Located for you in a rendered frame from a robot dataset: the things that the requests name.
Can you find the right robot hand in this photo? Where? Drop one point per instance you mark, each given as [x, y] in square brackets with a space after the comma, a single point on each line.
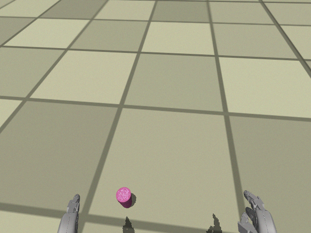
[261, 218]

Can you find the left robot hand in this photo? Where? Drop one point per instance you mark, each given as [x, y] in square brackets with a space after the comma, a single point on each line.
[69, 221]

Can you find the cup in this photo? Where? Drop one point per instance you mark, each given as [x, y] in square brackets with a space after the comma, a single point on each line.
[124, 197]

